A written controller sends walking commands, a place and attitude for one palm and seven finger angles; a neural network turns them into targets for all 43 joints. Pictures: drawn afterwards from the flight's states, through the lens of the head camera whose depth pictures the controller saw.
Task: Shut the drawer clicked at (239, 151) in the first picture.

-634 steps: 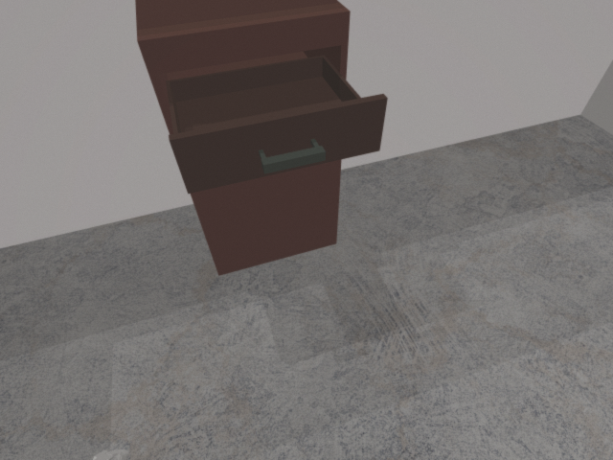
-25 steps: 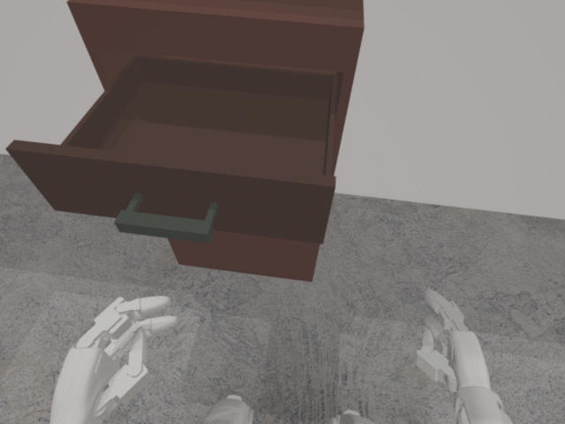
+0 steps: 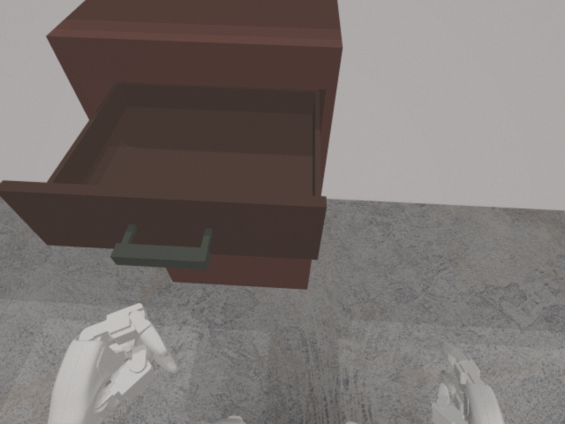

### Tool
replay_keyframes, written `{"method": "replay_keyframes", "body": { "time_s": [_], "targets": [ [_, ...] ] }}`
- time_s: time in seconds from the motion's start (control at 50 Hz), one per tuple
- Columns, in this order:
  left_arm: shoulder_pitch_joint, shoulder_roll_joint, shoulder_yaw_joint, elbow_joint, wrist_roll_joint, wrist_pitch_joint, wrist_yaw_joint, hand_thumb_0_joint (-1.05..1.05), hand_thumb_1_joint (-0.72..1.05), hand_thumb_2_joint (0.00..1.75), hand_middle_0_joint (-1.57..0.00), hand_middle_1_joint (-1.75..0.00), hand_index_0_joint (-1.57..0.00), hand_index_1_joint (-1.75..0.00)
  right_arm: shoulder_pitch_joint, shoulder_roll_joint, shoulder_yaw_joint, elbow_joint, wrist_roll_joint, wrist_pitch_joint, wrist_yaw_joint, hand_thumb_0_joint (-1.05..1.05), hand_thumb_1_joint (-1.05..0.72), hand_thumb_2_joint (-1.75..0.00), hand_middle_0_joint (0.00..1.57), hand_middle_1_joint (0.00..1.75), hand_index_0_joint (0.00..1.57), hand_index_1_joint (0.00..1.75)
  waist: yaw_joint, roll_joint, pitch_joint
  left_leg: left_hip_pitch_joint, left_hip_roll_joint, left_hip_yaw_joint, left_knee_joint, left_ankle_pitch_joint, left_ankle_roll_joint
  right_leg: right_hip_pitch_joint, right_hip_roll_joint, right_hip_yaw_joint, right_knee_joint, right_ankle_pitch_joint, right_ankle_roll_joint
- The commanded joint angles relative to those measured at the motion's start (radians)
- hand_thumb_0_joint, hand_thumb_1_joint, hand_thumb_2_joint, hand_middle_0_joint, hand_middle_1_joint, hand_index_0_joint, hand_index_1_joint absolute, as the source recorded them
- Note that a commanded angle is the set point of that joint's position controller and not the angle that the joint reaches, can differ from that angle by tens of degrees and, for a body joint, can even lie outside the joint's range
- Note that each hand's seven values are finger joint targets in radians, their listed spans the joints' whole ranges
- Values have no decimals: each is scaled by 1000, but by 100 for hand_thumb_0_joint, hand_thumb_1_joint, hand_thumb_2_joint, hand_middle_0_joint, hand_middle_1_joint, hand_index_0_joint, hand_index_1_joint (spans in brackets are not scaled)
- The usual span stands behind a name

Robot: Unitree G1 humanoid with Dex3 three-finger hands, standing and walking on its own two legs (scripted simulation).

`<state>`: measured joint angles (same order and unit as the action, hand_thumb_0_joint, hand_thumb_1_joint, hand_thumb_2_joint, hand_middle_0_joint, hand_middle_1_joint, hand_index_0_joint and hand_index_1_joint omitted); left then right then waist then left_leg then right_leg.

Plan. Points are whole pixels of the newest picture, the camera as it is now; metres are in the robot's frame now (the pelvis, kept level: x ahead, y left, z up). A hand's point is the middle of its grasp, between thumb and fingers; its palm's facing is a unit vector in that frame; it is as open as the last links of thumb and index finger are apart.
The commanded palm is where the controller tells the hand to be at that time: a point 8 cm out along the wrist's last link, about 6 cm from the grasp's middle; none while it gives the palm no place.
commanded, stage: raise the hand and make a fist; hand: left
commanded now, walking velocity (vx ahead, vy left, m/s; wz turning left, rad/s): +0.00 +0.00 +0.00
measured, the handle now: (165, 244) +0.35 +0.20 +0.04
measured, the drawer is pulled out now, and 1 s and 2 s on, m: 0.29 0.29 0.29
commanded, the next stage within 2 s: bring the fist close to the handle in 0.86 s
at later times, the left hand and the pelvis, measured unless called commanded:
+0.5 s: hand (135, 342) +0.18 +0.16 +0.14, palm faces +0.02 -1.00 -0.07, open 3.2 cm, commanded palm +0.14 +0.21 +0.15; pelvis +0.02 +0.01 +0.02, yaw +0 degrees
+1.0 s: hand (140, 351) +0.17 +0.15 +0.14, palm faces +0.04 -0.99 -0.10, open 3.2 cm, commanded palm +0.14 +0.21 +0.14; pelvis +0.01 -0.02 +0.02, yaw +0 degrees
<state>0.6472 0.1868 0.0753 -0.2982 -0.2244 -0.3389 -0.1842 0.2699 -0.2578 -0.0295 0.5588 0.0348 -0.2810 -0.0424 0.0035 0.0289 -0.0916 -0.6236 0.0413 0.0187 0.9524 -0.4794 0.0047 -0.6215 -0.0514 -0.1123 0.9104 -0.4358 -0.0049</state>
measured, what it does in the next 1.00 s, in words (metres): stands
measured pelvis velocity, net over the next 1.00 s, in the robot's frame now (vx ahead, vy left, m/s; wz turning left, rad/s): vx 0.01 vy -0.02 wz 0.01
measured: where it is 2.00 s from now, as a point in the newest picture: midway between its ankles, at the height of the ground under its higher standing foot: outside the picture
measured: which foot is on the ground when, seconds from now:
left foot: down 0.00-1.00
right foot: down 0.00-1.00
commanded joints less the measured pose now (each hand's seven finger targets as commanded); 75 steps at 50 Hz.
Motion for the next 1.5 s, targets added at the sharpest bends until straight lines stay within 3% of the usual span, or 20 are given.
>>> {"method": "replay_keyframes", "body": {
  "time_s": [0.0, 0.04, 0.1, 0.14, 0.2, 0.24, 0.3, 0.38, 0.52, 0.54, 0.6, 0.66, 0.84, 0.92, 0.98, 1.04, 1.1, 1.18, 1.3, 1.48],
  "targets": [
    [-11, 112, 100, -232, -2, -38, 36, 0, 90, 90, -126, -145, -126, -145, -105, -77, -19, -188, 7, -51, -8, 0, -90, -90, 20, 30, 20, 30, 14, -19, -118, 79, -33, -39, -183, 229, 17, 139, 38, 33, -156, 148, -9],
    [4, 72, 58, -269, -2, -18, 36, 0, 90, 90, -130, -149, -130, -149, -107, -71, -10, -208, 10, -46, -4, 0, -90, -90, 20, 30, 20, 30, 19, 11, -113, 104, -32, -38, -201, 250, 15, 149, 40, 18, -152, 175, -11],
    [-2, 96, 75, -275, 3, 23, 40, 0, 90, 90, -136, -156, -136, -156, -116, -74, -2, -206, 9, -38, -3, 0, -90, -90, 20, 30, 20, 30, 21, 4, -105, 124, -25, -41, -212, 290, 15, 174, 43, 16, -163, 221, -10],
    [-12, 58, 27, -301, 1, 49, 29, 0, 90, 90, -140, -160, -140, -160, -112, -71, 7, -217, 9, -38, 1, 0, -90, -90, 20, 30, 20, 30, 14, 9, -90, 141, -25, -43, -222, 297, 14, 174, 44, 9, -168, 235, -8],
    [-10, 92, 65, -302, 1, 85, 27, 0, 90, 90, -140, -160, -140, -160, -120, -71, 12, -210, 8, -35, -1, 0, -90, -90, 20, 30, 20, 30, 18, -15, -84, 154, -23, -46, -230, 313, 14, 198, 46, 10, -183, 262, -8],
    [3, 72, 39, -356, 2, 97, 19, 0, 90, 90, -140, -160, -140, -160, -114, -67, 19, -221, 11, -37, 5, 0, -90, -90, 20, 30, 20, 30, 24, 31, -106, 183, -23, -45, -241, 342, 11, 211, 46, 3, -180, 277, -10],
    [-12, 73, 42, -370, 0, 118, 25, 0, 90, 90, -140, -160, -140, -160, -128, -65, 25, -212, 9, -42, 6, 0, -90, -90, 20, 30, 20, 30, 22, -2, -76, 187, -19, -55, -253, 354, 11, 217, 49, -3, -190, 288, -9],
    [-17, 77, 36, -441, 1, 132, 25, 0, 90, 90, -140, -160, -140, -160, -116, -64, 29, -215, 13, -54, 9, 0, -90, -90, 20, 30, 20, 30, 25, 28, -98, 221, -18, -54, -266, 381, 6, 237, 46, -6, -197, 304, -8],
    [24, 66, 32, -411, 4, 172, 28, 0, 90, 90, -140, -160, -140, -160, -135, -65, 33, -210, 19, -65, 5, 0, -90, -90, 20, 30, 20, 30, 35, -7, -57, 215, -24, -47, -295, 329, 7, 254, 48, -5, -229, 274, -9],
    [31, 72, 42, -394, 3, 174, 29, 0, 90, 90, -140, -160, -140, -160, -137, -62, 30, -206, 20, -64, 2, 0, -90, -90, 20, 30, 20, 30, 32, -38, -40, 209, -24, -45, -296, 315, 8, 253, 48, -4, -235, 269, -7],
    [42, 96, 75, -409, -2, 164, 33, 0, 90, 90, -140, -160, -140, -160, -148, -63, 29, -208, 20, -66, -2, 0, -90, -90, 20, 30, 20, 30, 45, -8, -51, 213, -29, -36, -299, 310, 8, 271, 48, 5, -243, 267, -10],
    [41, 76, 62, -425, -10, 138, 34, 0, 90, 90, -140, -160, -140, -160, -134, -60, 28, -201, 18, -77, 1, 0, -90, -90, 20, 30, 20, 30, 40, -3, -57, 225, -31, -31, -293, 329, 9, 271, 47, 7, -245, 292, -8],
    [-8, 122, 118, -346, -32, 105, 7, 0, 90, 90, -140, -160, -140, -160, -141, -68, 23, -178, 23, -106, -15, 0, -90, -90, 20, 30, 20, 30, 35, -37, -26, 199, -41, -21, -285, 248, 14, 270, 38, 57, -305, 202, -4],
    [-68, 117, 112, -332, -47, 101, -10, 0, 90, 90, -140, -160, -140, -160, -144, -70, 30, -169, 24, -122, -22, 0, -90, -90, 20, 30, 20, 30, 27, -9, -8, 210, -45, -21, -288, 231, 16, 264, 34, 73, -331, 170, -2],
    [-91, 121, 136, -241, -58, 101, -21, 0, 90, 90, -140, -160, -140, -160, -139, -75, 27, -146, 21, -126, -29, 0, -90, -90, 20, 30, 20, 30, 24, -75, 14, 189, -46, -20, -282, 225, 14, 260, 29, 93, -353, 146, 6],
    [-129, 123, 145, -186, -63, 91, -39, 0, 90, 90, -140, -160, -140, -160, -137, -81, 23, -134, 18, -129, -31, 0, -90, -90, 20, 30, 20, 30, 22, -63, -1, 187, -50, -17, -279, 227, 13, 265, 23, 108, -358, 143, 8],
    [-181, 146, 160, -161, -58, 73, -43, 0, 90, 90, -140, -160, -140, -160, -135, -87, 21, -125, 13, -128, -30, 0, -90, -90, 20, 30, 20, 30, 16, -57, -18, 180, -52, -17, -273, 237, 14, 269, 22, 110, -352, 154, 8],
    [-194, 125, 145, -149, -54, 38, -50, 0, 90, 90, -140, -160, -140, -160, -124, -87, 16, -120, 8, -130, -20, 0, -90, -90, 20, 30, 20, 30, 14, -11, -65, 199, -55, -14, -266, 281, 15, 277, 22, 91, -316, 238, 5],
    [-214, 130, 158, -60, -45, 14, -40, 0, 90, 90, -140, -160, -140, -160, -125, -94, 6, -110, 2, -109, -13, 0, -90, -90, 20, 30, 20, 30, 11, -44, -61, 156, -52, -18, -259, 280, 12, 256, 29, 75, -284, 244, 2],
    [-298, 88, 87, -37, -23, -35, -17, 0, 90, 90, -140, -160, -140, -160, -98, -101, 5, -126, -6, -89, -6, 0, -90, -90, 20, 30, 20, 30, -4, 4, -126, 150, -46, -31, -233, 293, 8, 191, 38, 39, -200, 255, -7]
  ]
}}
